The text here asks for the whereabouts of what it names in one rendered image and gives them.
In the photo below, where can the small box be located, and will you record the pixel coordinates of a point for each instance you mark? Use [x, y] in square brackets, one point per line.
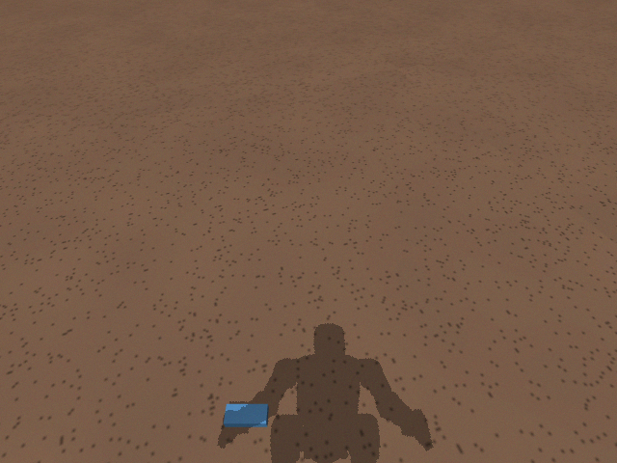
[246, 415]

